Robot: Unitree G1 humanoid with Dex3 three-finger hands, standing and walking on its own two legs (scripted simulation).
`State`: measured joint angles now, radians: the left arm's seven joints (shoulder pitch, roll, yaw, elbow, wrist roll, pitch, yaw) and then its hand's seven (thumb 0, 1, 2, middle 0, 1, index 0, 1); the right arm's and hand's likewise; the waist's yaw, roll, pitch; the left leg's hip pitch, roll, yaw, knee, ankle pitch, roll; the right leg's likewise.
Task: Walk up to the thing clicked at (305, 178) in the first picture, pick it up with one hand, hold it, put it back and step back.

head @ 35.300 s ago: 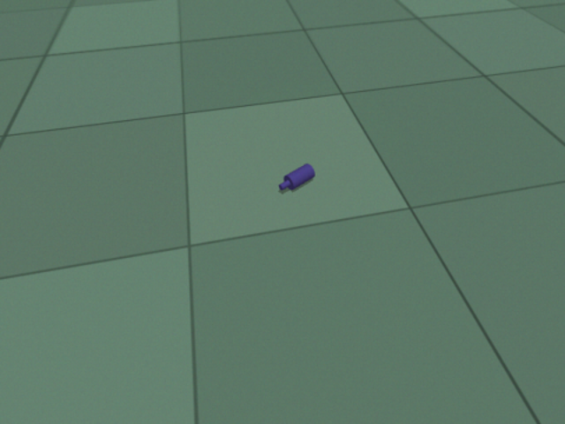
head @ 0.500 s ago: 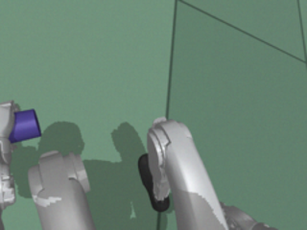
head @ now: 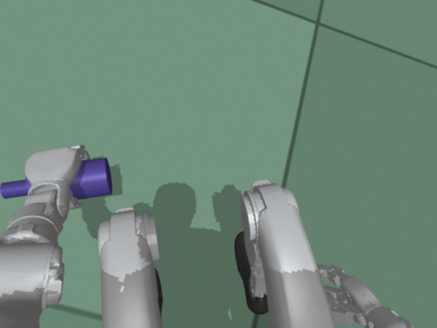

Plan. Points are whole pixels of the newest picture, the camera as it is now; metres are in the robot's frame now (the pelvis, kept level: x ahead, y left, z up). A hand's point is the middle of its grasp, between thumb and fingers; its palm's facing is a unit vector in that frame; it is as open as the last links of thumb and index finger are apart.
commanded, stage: settle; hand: left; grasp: from above
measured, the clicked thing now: (59, 182) +0.41 +0.27 -0.20
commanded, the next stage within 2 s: lift in 0.06 s
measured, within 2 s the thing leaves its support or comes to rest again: neither
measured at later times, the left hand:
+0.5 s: hand (47, 172) +0.41 +0.25 -0.10, palm faces -0.45 -0.08 -0.89, open 10.6 cm
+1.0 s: hand out of the picture +0.35 +0.25 +0.08, palm faces -0.40 -0.09 -0.91, open 10.7 cm
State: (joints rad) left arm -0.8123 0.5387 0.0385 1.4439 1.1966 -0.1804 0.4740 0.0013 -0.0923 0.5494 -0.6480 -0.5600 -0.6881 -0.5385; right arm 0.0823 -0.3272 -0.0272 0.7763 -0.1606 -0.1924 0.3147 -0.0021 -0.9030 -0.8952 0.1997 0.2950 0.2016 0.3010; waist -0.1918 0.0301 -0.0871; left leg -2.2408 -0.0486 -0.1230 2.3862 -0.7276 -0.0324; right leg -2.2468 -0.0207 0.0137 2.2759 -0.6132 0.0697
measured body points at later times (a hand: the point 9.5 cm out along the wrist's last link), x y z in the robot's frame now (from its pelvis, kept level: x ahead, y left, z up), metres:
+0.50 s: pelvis +0.00 +0.00 +0.05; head +0.20 +0.03 +0.45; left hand +0.43 +0.25 -0.05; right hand +0.07 -0.28 -0.07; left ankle +0.07 +0.13 -0.31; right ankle +0.11 -0.14 -0.31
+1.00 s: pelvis +0.01 +0.00 +0.18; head +0.15 +0.03 +0.60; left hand +0.37 +0.25 +0.13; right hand +0.16 -0.27 +0.07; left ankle +0.07 +0.13 -0.31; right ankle +0.11 -0.14 -0.31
